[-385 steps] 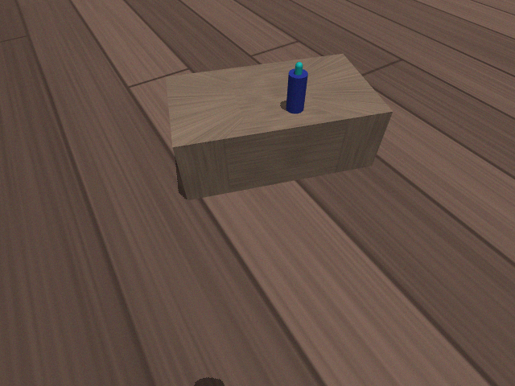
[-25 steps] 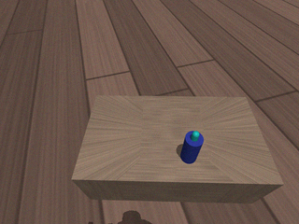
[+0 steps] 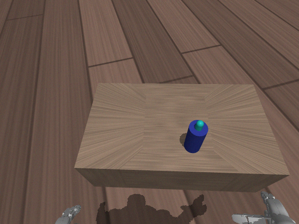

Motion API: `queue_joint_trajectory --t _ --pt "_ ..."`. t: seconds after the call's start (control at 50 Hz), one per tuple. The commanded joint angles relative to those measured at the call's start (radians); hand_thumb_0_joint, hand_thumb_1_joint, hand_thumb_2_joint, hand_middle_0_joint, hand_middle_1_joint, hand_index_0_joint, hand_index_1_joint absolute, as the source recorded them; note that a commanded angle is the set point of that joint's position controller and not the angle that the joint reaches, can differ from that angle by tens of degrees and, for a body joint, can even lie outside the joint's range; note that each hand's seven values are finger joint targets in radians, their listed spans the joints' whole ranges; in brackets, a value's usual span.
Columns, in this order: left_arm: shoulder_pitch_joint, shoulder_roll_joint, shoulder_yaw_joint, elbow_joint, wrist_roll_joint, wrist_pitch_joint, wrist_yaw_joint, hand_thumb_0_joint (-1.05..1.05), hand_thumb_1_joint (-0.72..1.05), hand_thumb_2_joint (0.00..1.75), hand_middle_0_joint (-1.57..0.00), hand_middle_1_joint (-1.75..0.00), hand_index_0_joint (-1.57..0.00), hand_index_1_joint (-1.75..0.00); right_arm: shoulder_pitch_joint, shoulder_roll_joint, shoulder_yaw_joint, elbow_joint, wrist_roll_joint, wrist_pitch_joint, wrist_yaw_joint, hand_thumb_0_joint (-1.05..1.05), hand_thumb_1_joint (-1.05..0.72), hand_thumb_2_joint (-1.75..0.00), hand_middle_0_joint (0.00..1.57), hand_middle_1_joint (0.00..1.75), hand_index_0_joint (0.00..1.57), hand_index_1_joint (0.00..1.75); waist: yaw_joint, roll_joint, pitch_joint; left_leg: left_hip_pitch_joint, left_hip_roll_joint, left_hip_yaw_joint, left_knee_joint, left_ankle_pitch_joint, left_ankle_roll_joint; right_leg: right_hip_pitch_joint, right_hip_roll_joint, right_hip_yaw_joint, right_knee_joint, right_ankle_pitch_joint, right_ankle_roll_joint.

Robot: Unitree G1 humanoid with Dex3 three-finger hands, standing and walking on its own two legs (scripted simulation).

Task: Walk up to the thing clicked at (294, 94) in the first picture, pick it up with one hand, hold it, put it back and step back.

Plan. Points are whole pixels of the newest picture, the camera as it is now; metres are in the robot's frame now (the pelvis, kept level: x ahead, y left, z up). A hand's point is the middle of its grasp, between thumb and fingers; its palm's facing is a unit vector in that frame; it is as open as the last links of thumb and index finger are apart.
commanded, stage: go down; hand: right
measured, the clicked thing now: (195, 135) +0.51 -0.17 -0.29
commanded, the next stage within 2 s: none
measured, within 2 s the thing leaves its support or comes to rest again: neither
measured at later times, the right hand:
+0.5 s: hand (254, 217) +0.17 -0.27 -0.14, palm faces +0.04 +0.94 -0.33, open 17.6 cm
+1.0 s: hand out of the picture +0.14 -0.27 -0.14, palm faces +0.07 +0.94 -0.32, open 17.6 cm
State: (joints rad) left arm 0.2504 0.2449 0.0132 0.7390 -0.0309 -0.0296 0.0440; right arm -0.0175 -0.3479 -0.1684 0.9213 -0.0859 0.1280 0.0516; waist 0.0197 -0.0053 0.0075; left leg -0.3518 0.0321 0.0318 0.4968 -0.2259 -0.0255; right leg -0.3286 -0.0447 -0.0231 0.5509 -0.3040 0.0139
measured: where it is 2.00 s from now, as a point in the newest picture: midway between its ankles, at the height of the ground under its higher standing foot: outside the picture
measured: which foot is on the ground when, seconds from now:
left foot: down 0.00-1.00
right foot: down 0.00-1.00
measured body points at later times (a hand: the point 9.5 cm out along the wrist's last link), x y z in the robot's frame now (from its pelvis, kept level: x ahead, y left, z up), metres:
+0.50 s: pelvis +0.02 -0.01 -0.02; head +0.07 -0.01 +0.42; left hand +0.17 +0.25 -0.12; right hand +0.16 -0.31 -0.12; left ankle +0.01 +0.14 -0.73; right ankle -0.02 -0.12 -0.73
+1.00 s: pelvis +0.01 +0.00 -0.05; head +0.05 -0.01 +0.40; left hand +0.17 +0.25 -0.13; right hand +0.14 -0.32 -0.11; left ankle +0.01 +0.14 -0.73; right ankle -0.02 -0.12 -0.73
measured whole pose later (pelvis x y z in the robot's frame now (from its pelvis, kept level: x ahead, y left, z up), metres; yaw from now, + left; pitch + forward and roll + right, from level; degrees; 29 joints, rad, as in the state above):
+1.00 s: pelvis +0.01 +0.00 -0.05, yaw -2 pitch +11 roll +3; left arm 0.25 0.24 -0.01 0.61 -0.02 -0.20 0.15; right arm 0.35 -0.37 -0.18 0.23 -0.01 0.45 0.10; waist 0.03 -0.04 -0.12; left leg -0.64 0.04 0.08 0.88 -0.43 -0.03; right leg -0.65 -0.05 0.05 0.97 -0.51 0.01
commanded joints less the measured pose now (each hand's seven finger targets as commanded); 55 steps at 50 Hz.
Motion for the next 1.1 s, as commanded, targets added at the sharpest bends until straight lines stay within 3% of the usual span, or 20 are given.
queue_joint_trajectory --t 0.0,0.04,0.1,0.18,0.24,0.4,0.42,0.46,0.52,0.64,0.7,0.8,0.82,0.9,0.94,0.98,1.0,1.02,1.04,1.08 --pt "-0.061 0.175 0.056 -0.167 -0.009 -0.063 0.011 0.00 0.90 0.89 -0.21 -0.31 -0.21 -0.31 0.018 -0.165 -0.028 -0.182 0.019 0.068 0.009 0.00 0.40 -0.05 0.05 0.05 0.05 0.05 -0.030 -0.031 -0.121 0.084 -0.043 0.042 -0.042 0.037 0.042 -0.036 0.031 0.000 -0.090 0.123 -0.015" --pt "-0.050 0.176 0.054 -0.177 -0.010 -0.068 0.012 0.00 0.91 0.88 -0.21 -0.31 -0.21 -0.31 0.039 -0.172 -0.034 -0.218 0.022 0.091 0.018 0.00 0.47 -0.05 0.04 0.05 0.04 0.05 -0.017 -0.010 -0.112 0.061 -0.047 0.045 -0.030 0.033 0.041 -0.032 0.031 0.004 -0.075 0.120 -0.019" --pt "-0.033 0.166 0.053 -0.165 -0.001 -0.089 0.018 0.00 0.91 0.89 -0.20 -0.31 -0.21 -0.31 -0.008 -0.193 -0.045 -0.307 0.012 0.092 0.014 0.00 0.53 -0.04 0.04 0.05 0.04 0.05 0.002 -0.005 -0.173 0.049 -0.039 0.033 0.006 0.073 0.032 -0.011 0.034 0.001 -0.031 0.148 -0.026" --pt "-0.004 0.157 0.051 -0.150 0.015 -0.122 0.031 0.00 0.90 0.90 -0.20 -0.31 -0.20 -0.31 0.003 -0.194 -0.063 -0.365 -0.002 0.066 -0.004 0.00 0.59 -0.03 0.04 0.05 0.04 0.05 0.005 -0.034 -0.246 0.028 -0.031 0.026 0.086 0.143 0.031 -0.018 0.033 0.005 0.048 0.225 -0.019" --pt "-0.006 0.156 0.051 -0.153 0.021 -0.139 0.039 0.00 0.89 0.90 -0.20 -0.30 -0.19 -0.31 0.075 -0.196 -0.075 -0.414 0.005 0.070 -0.010 0.00 0.58 -0.01 0.05 0.05 0.04 0.05 -0.004 -0.078 -0.289 0.013 -0.030 0.032 0.131 0.179 0.032 -0.019 0.032 0.013 0.088 0.285 -0.009" --pt "-0.011 0.157 0.049 -0.178 0.015 -0.148 0.062 0.00 0.89 0.90 -0.20 -0.30 -0.19 -0.30 0.191 -0.177 -0.043 -0.519 0.038 0.154 0.015 0.00 0.60 0.00 0.06 0.05 0.05 0.05 0.009 -0.065 -0.263 -0.030 -0.038 0.055 0.177 0.218 0.032 -0.071 0.020 0.036 0.151 0.384 0.004" --pt "-0.016 0.156 0.047 -0.185 0.012 -0.149 0.063 0.00 0.89 0.90 -0.19 -0.30 -0.19 -0.30 0.191 -0.196 -0.060 -0.536 0.041 0.164 0.015 0.00 0.61 0.00 0.05 0.05 0.05 0.05 0.000 -0.073 -0.250 -0.031 -0.036 0.053 0.177 0.209 0.030 -0.090 0.024 0.034 0.155 0.361 0.003" --pt "-0.016 0.156 0.046 -0.192 0.011 -0.151 0.065 0.00 0.89 0.90 -0.19 -0.30 -0.19 -0.30 0.216 -0.172 -0.037 -0.537 0.043 0.191 0.023 0.00 0.61 0.00 0.05 0.05 0.05 0.05 0.010 -0.042 -0.240 -0.047 -0.037 0.056 0.188 0.211 0.028 -0.108 0.023 0.036 0.170 0.352 -0.001" --pt "-0.035 0.158 0.046 -0.216 0.007 -0.157 0.066 0.00 0.89 0.90 -0.19 -0.30 -0.19 -0.30 0.231 -0.196 -0.062 -0.588 0.050 0.217 0.024 0.00 0.61 -0.01 0.05 0.05 0.05 0.05 -0.007 -0.063 -0.215 -0.076 -0.040 0.062 0.201 0.135 0.031 -0.145 0.021 0.043 0.167 0.275 -0.001" --pt "-0.027 0.145 0.041 -0.241 0.010 -0.172 0.077 0.00 0.90 0.90 -0.19 -0.30 -0.19 -0.30 0.268 -0.207 -0.085 -0.701 0.051 0.249 0.022 0.00 0.61 -0.02 0.04 0.05 0.04 0.05 0.001 -0.067 -0.294 -0.084 -0.030 0.048 0.245 0.172 0.027 -0.161 0.031 0.042 0.233 0.278 -0.010" --pt "-0.026 0.148 0.041 -0.251 0.010 -0.178 0.087 0.00 0.90 0.90 -0.19 -0.30 -0.19 -0.30 0.276 -0.225 -0.107 -0.745 0.057 0.258 0.023 0.00 0.61 0.00 0.05 0.05 0.05 0.05 0.005 -0.075 -0.283 -0.122 -0.034 0.050 0.257 0.130 0.027 -0.173 0.029 0.047 0.244 0.243 -0.011" --pt "-0.021 0.145 0.039 -0.261 0.010 -0.197 0.105 0.00 0.90 0.90 -0.19 -0.30 -0.19 -0.30 0.314 -0.220 -0.103 -0.806 0.066 0.268 0.037 0.00 0.56 0.00 0.05 0.04 0.05 0.04 0.017 -0.070 -0.299 -0.136 -0.030 0.048 0.269 0.119 0.023 -0.208 0.034 0.049 0.270 0.204 -0.016" --pt "-0.023 0.141 0.036 -0.262 0.009 -0.200 0.108 0.00 0.90 0.90 -0.19 -0.30 -0.19 -0.30 0.338 -0.226 -0.115 -0.810 0.070 0.273 0.037 0.00 0.58 0.00 0.05 0.04 0.05 0.04 0.007 -0.071 -0.286 -0.137 -0.029 0.052 0.269 0.104 0.023 -0.218 0.033 0.051 0.269 0.191 -0.015" --pt "-0.025 0.148 0.040 -0.268 0.008 -0.213 0.117 0.00 0.90 0.90 -0.19 -0.30 -0.19 -0.30 0.352 -0.203 -0.092 -0.829 0.073 0.287 0.046 0.00 0.58 0.00 0.06 0.04 0.05 0.04 0.015 -0.078 -0.263 -0.176 -0.034 0.059 0.278 0.046 0.027 -0.235 0.029 0.059 0.261 0.137 -0.013" --pt "-0.023 0.148 0.039 -0.270 0.008 -0.220 0.120 0.00 0.91 0.89 -0.19 -0.30 -0.19 -0.30 0.356 -0.226 -0.108 -0.856 0.075 0.293 0.046 0.00 0.57 -0.01 0.05 0.04 0.05 0.04 0.010 -0.093 -0.266 -0.181 -0.034 0.062 0.282 0.037 0.028 -0.240 0.028 0.065 0.264 0.137 -0.012" --pt "-0.019 0.148 0.039 -0.276 0.009 -0.224 0.125 0.00 0.90 0.89 -0.19 -0.30 -0.19 -0.30 0.292 -0.256 -0.122 -0.911 0.070 0.289 0.040 0.00 0.57 -0.01 0.05 0.05 0.05 0.05 0.019 -0.088 -0.269 -0.187 -0.033 0.059 0.288 0.039 0.026 -0.237 0.027 0.065 0.270 0.133 -0.012" --pt "-0.018 0.145 0.035 -0.269 0.012 -0.229 0.128 0.00 0.91 0.89 -0.19 -0.30 -0.19 -0.30 0.283 -0.239 -0.112 -0.873 0.070 0.290 0.040 0.00 0.56 -0.01 0.05 0.05 0.05 0.05 0.029 -0.084 -0.267 -0.197 -0.032 0.057 0.293 0.031 0.025 -0.244 0.025 0.068 0.275 0.126 -0.013" --pt "-0.018 0.144 0.033 -0.265 0.014 -0.234 0.131 0.00 0.91 0.89 -0.19 -0.30 -0.19 -0.30 0.230 -0.273 -0.143 -0.905 0.075 0.281 0.034 0.00 0.57 -0.01 0.05 0.05 0.05 0.05 0.031 -0.094 -0.256 -0.205 -0.031 0.056 0.289 0.015 0.024 -0.247 0.025 0.070 0.275 0.100 -0.015" --pt "-0.018 0.148 0.035 -0.262 0.014 -0.243 0.133 0.00 0.90 0.89 -0.19 -0.30 -0.19 -0.30 0.211 -0.239 -0.118 -0.851 0.075 0.279 0.033 0.00 0.57 -0.01 0.05 0.04 0.05 0.04 0.052 -0.073 -0.250 -0.227 -0.034 0.056 0.292 0.001 0.023 -0.253 0.023 0.075 0.274 0.081 -0.017" --pt "-0.013 0.157 0.035 -0.252 0.016 -0.254 0.141 0.00 0.90 0.90 -0.20 -0.30 -0.19 -0.30 0.094 -0.305 -0.162 -0.876 0.082 0.248 0.026 0.00 0.54 -0.01 0.06 0.04 0.05 0.04 0.052 -0.091 -0.258 -0.228 -0.025 0.043 0.287 -0.034 0.023 -0.258 0.026 0.069 0.279 0.023 -0.021"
